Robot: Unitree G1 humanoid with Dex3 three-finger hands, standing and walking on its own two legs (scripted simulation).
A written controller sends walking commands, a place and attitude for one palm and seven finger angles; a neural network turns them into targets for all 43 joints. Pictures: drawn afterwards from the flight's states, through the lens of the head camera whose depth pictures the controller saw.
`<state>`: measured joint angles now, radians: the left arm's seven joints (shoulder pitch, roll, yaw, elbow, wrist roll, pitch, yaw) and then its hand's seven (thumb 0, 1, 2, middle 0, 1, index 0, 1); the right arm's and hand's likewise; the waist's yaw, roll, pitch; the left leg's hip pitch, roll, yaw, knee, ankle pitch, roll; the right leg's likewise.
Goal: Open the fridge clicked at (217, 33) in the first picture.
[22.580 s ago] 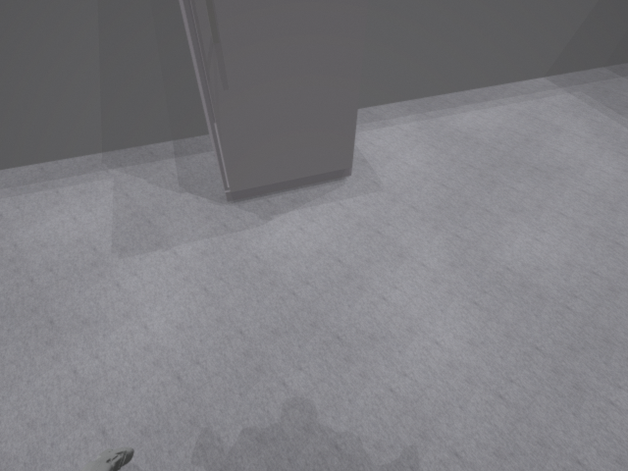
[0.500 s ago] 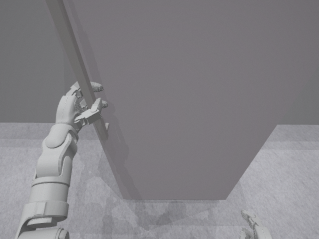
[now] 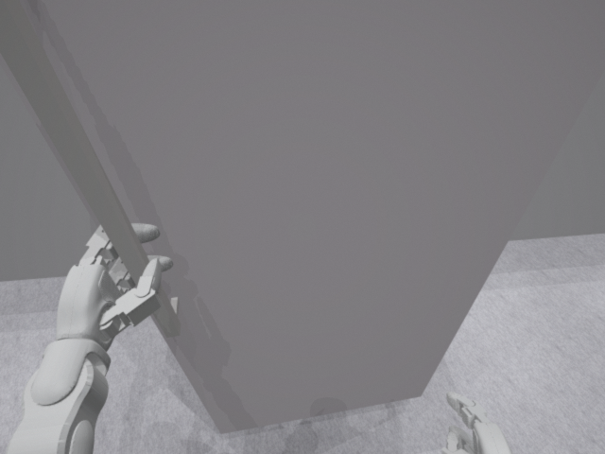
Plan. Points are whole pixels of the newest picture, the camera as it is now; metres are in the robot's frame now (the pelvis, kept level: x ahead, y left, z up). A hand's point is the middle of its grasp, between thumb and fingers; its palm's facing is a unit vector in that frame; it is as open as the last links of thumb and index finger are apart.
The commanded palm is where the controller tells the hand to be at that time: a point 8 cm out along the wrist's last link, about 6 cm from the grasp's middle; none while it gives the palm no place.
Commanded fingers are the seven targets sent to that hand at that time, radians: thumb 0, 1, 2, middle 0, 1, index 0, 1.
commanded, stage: walk backward, drawing the door open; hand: left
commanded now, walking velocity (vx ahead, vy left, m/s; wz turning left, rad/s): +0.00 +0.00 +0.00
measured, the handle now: (121, 214) +0.32 +0.22 +0.21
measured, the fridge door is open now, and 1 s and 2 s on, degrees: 4 26 62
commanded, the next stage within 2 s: none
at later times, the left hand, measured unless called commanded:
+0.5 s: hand (156, 354) +0.19 +0.16 +0.13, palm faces +0.34 -0.89 -0.31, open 6.3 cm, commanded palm +0.14 +0.20 +0.14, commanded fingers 0.00 0.90 0.90 -0.45 -1.40 -0.45 -1.40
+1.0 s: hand out of the picture +0.10 +0.09 +0.13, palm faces +0.50 -0.83 -0.25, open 6.4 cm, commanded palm +0.04 +0.12 +0.14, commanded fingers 0.00 0.90 0.90 -0.45 -1.40 -0.45 -1.40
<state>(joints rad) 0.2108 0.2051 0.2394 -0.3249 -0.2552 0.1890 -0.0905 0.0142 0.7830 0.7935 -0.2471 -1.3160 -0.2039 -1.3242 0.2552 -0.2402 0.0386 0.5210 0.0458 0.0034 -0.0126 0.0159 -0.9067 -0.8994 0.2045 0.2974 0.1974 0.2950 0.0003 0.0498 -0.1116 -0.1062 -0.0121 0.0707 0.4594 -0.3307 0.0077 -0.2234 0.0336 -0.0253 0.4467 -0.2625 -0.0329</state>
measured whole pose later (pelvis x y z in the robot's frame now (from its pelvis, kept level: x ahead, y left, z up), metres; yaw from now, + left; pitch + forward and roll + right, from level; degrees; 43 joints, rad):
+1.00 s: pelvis -0.06 -0.15 +0.00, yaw +28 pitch +1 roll -3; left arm 0.35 0.27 0.01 -0.53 0.03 -0.08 0.09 -0.04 0.63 0.77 -0.45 -1.40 -0.30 -1.35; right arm 0.22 -0.12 0.02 0.61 -0.03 -0.12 -0.05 0.02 -0.90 -0.90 0.21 0.30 0.20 0.30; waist -0.02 0.02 0.09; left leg -0.29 0.11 -0.18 0.42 -0.15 -0.11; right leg -0.45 0.01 0.02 0.87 -0.39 0.06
